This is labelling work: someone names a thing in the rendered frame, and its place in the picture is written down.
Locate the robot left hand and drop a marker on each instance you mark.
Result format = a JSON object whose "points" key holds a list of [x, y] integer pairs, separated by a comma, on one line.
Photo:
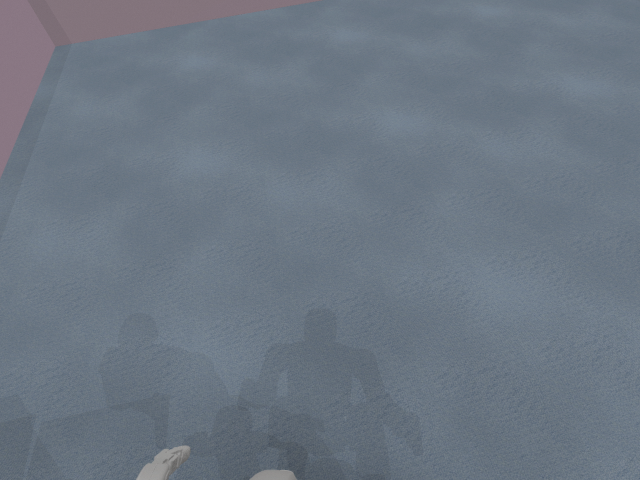
{"points": [[165, 463]]}

